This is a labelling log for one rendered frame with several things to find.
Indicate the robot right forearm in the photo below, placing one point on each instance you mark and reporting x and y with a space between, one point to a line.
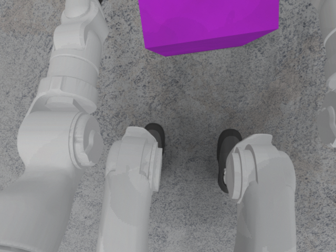
327 24

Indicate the left robot thigh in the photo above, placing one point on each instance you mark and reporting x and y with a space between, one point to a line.
124 220

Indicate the carton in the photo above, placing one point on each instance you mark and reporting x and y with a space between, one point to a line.
176 27

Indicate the left robot upper arm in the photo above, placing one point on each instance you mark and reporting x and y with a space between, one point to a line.
56 148

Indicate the robot left forearm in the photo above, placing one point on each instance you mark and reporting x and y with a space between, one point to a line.
75 59

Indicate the right robot upper arm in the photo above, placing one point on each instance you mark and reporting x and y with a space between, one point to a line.
326 120

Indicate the robot right foot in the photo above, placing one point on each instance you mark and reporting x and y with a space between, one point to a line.
226 141

